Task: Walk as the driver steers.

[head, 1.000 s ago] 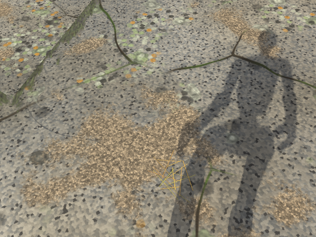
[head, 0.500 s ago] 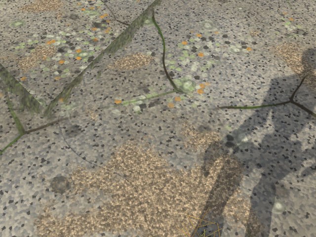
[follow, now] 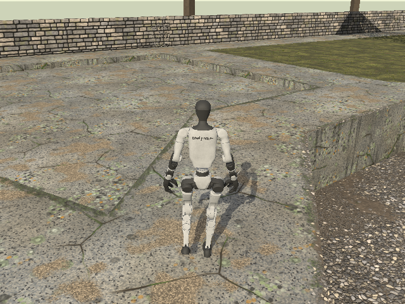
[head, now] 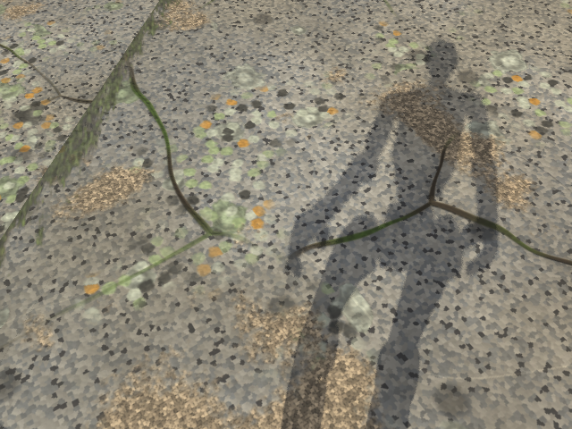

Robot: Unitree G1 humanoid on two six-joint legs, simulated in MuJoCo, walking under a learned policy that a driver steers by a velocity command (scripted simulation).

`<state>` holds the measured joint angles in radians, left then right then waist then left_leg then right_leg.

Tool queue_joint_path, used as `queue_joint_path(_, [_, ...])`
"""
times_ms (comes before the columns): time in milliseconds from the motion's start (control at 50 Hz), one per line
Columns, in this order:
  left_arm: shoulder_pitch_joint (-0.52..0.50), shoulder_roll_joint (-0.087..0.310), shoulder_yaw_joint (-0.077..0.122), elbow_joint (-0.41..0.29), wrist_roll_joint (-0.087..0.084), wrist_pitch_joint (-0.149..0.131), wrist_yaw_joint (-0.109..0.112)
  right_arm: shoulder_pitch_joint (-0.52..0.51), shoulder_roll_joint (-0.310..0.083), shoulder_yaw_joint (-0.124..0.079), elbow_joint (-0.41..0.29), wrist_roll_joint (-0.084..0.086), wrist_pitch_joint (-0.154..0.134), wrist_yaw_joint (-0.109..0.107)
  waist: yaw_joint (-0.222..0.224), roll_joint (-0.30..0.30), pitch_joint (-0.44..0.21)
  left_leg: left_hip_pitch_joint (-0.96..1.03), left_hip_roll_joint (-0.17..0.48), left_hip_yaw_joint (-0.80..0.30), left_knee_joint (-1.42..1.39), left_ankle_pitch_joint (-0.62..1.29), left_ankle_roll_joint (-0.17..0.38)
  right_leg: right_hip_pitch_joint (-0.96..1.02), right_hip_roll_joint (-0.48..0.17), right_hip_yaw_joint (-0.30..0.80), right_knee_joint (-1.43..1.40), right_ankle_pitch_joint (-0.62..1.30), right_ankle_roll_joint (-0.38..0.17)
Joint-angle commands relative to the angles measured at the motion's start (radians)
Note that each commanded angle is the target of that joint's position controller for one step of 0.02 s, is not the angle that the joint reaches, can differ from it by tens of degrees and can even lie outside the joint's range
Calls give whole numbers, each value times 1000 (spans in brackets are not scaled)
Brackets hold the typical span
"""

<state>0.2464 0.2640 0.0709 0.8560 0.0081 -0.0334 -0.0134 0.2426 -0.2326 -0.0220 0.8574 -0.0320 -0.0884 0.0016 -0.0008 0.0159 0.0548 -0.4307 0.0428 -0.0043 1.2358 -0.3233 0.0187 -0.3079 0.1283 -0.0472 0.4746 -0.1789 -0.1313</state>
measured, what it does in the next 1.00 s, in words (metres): walks ahead, turning right: left foot, then right foot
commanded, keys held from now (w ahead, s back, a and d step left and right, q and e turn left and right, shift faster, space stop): w+e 0.88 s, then w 0.02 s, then no key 0.02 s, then q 0.08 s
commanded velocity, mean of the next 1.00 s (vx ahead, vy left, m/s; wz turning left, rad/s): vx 0.49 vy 0.00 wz -0.55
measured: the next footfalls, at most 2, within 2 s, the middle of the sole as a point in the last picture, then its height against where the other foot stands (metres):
left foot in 0.38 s outside the picture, level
right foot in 0.90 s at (395, 392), level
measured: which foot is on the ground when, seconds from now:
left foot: up 0.00-0.36, down 0.38-0.92, up 0.94-1.00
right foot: down 0.00-0.38, up 0.40-0.88, down 0.90-1.00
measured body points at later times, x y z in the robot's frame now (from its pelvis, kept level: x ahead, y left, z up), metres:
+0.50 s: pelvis +0.28 +0.03 +0.00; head +0.31 +0.04 +0.45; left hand +0.39 +0.30 -0.13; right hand +0.37 -0.26 -0.09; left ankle +0.36 +0.12 -0.73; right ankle +0.13 -0.04 -0.65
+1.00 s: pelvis +0.49 -0.11 -0.01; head +0.52 -0.14 +0.44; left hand +0.78 -0.01 -0.10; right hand +0.35 -0.34 -0.15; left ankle +0.43 +0.09 -0.63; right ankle +0.51 -0.19 -0.73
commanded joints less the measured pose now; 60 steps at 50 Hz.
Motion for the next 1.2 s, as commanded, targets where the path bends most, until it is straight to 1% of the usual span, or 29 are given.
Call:
queue_joint_path(20, [66, 110, 23, -33, -9, -28, 5, 58, -83, -17, -63, -22, 31, 6, -28, -8, -64, -131, 51, -29, -80, 16, -32, 124, -276, 335, -246, 326, -172])
queue_joint_path(60, [85, 138, 30, -30, -10, -34, 5, 9, -78, -15, -88, -20, 44, 10, -24, -26, -48, -153, 53, -9, -171, 74, -53, 93, -247, 308, -268, 311, -163])
queue_joint_path(160, [176, 145, 34, -22, -13, -27, 6, -197, -81, -10, -161, -11, 46, 16, 53, -68, -20, -227, 36, -1, -430, 281, -78, 163, -214, 324, -259, 281, -104])
queue_joint_path(260, [241, 156, 37, -23, 4, -21, 16, -327, -92, -2, -215, 0, 31, 21, 102, -83, -21, -229, -12, -7, -583, 290, -63, 283, -236, 385, -177, 389, -94])
queue_joint_path(280, [237, 163, 38, -28, 8, -21, 20, -333, -99, -2, -224, 3, 27, 21, 99, -88, -21, -204, -20, -13, -612, 273, -54, 293, -245, 403, -157, 407, -88])
queue_joint_path(320, [187, 181, 42, -47, 11, -22, 27, -266, -124, -8, -215, 6, 17, 18, 52, -101, -31, -64, -39, -26, -690, 217, -30, 262, -252, 429, -112, 436, -57])
queue_joint_path(340, [152, 192, 44, -57, 11, -24, 25, -185, -143, -17, -192, 8, 11, 12, 13, -104, -57, 66, -64, -19, -720, 176, -13, 225, -239, 431, -53, 502, -37])
queue_joint_path(360, [132, 193, 43, -61, 6, -30, 18, -59, -168, -29, -156, 6, 1, 1, -50, -66, -117, 243, -71, -14, -783, 188, 10, 186, -190, 402, 90, 535, -14])
queue_joint_path(380, [133, 149, 30, -76, -7, -40, 7, 86, -229, -46, -140, -12, -11, -15, -109, 21, -236, 469, 78, -155, -817, 72, 57, 84, -125, 339, 326, 389, 13])
queue_joint_path(400, [193, 48, 6, -109, -35, -42, 7, 161, -309, -64, -151, -34, -4, -29, -96, 194, -347, 713, 349, -524, -880, -68, 127, -183, 2, 204, 605, -179, 47])
queue_joint_path(420, [251, 108, 11, -115, -11, -32, 12, 118, -306, -73, -144, -17, 12, -25, -37, 275, -363, 684, 417, -801, -950, -138, 205, -324, -12, 162, 746, -368, 42])
queue_joint_path(440, [208, 142, 17, -86, 8, -17, 15, 48, -199, -53, -164, -10, 19, -19, -25, 98, -218, 556, 374, -664, -956, -190, 192, -355, -85, 168, 795, -277, 41])
queue_joint_path(460, [140, 131, 14, -90, 15, -13, 3, 6, -134, -37, -164, -3, 18, -14, -27, 14, -121, 437, 313, -499, -977, -109, 170, -340, -114, 154, 761, -203, 50])
queue_joint_path(480, [119, 111, 12, -95, 17, -7, -6, -11, -115, -31, -158, -5, 16, -13, -10, 33, -79, 366, 265, -379, -1005, 0, 141, -315, -142, 144, 720, -170, 59])
queue_joint_path(520, [110, 97, 10, -99, 33, 16, -23, 17, -114, -30, -129, 2, 0, -13, 4, 88, -51, 305, 214, -228, -1029, 187, 124, -286, -164, 125, 695, -144, 76])
queue_joint_path(600, [14, 77, 2, -147, 31, 33, -43, 63, -132, -41, -98, 16, -24, -1, 7, 78, -46, 326, 226, -96, -1073, 341, 147, -368, -185, 113, 663, -51, 93])
queue_joint_path(720, [-179, 41, -22, -217, 24, 26, -64, 105, -143, -48, -61, 13, -18, 1, -25, 73, 2, 342, 191, 97, -1086, 402, 121, -361, -196, 42, 370, 149, 96])
queue_joint_path(820, [-282, 52, -24, -263, 35, 26, -71, 172, -185, -61, -23, 12, 3, -11, -52, 74, 28, 450, 231, 169, -1020, 526, 94, -285, -165, -51, 186, 36, 39])
queue_joint_path(860, [-237, 66, -16, -256, 41, 25, -61, 183, -215, -66, -10, 9, 18, -17, -25, 89, -14, 497, 237, 213, -867, 841, 79, -185, -101, -91, 146, -74, -1])
queue_joint_path(880, [-147, 81, -6, -232, 44, 19, -54, 185, -229, -68, -7, 10, 28, -19, 16, 86, -71, 498, 233, 233, -712, 957, 75, -77, -57, -99, 115, -104, -27])
queue_joint_path(900, [25, 104, 10, -174, 53, 9, -41, 185, -221, -62, -12, 14, 35, -20, 90, 40, -170, 402, 208, 257, -485, 893, 54, 157, -27, -78, 40, -64, -58])
queue_joint_path(920, [157, 194, 38, -150, 66, 4, -22, 209, -157, -42, -54, 25, 32, -12, 130, -102, -298, 112, 160, 262, -160, 517, 12, 467, -247, 224, -6, -183, -126])
queue_joint_path(940, [117, 274, 53, -175, 26, 9, -9, 207, -100, -32, -114, 28, 27, -1, 76, -288, -389, -203, -31, 177, 157, -238, -41, 632, -535, 741, -133, 110, -240])
queue_joint_path(960, [139, 233, 46, -169, 5, 14, 5, 128, -167, -45, -105, 22, 32, -8, 117, -93, -351, -240, 9, 33, 185, -152, -36, 580, -526, 599, -116, 491, -235])
queue_joint_path(980, [91, 174, 28, -149, 5, 3, 16, 104, -121, -30, -99, 44, 27, -9, 79, -72, -251, -220, 37, 10, 155, -98, -30, 474, -494, 414, -79, 768, -222])
queue_joint_path(1000, [57, 114, 8, -133, 2, -5, 18, 123, -99, -21, -76, 43, 29, -10, 35, -33, -167, -170, 64, -1, 48, -87, -22, 349, -441, 295, -100, 809, -161])
queue_joint_path(1040, [-18, 58, -17, -125, 4, -19, 20, 182, -101, -25, -32, 14, 64, -5, -29, -45, -113, -41, 60, -20, -62, -60, -21, 189, -379, 173, -161, 768, -88])
queue_joint_path(1100, [-19, 81, -18, -100, 9, -39, 19, 224, -83, -34, 0, 17, 91, 6, -57, -69, -112, 9, 1, -25, -120, 26, -21, 140, -355, 67, -199, 853, -63])
queue_joint_path(1200, [-15, 65, -28, -75, 2, -31, 40, 93, -69, -38, -33, 5, 100, 11, -29, -108, -65, -67, 1, 13, -294, 164, -21, 181, -330, -46, -202, 756, -32])
Over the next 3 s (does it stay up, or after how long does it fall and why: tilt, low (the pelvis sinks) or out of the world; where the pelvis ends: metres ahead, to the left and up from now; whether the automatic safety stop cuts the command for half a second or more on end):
stays up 0.57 -0.20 0.01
